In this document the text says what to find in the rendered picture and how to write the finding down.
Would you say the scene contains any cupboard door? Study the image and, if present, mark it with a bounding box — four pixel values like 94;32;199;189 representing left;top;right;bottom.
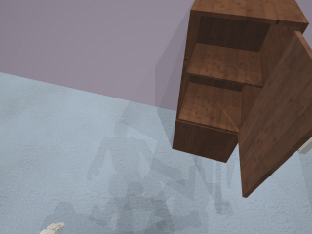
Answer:
237;31;312;198

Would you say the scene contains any handle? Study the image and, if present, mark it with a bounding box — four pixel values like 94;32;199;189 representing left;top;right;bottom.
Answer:
297;137;312;154

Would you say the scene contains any robot left hand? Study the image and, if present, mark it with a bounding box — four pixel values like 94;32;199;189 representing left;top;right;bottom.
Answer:
40;222;65;234

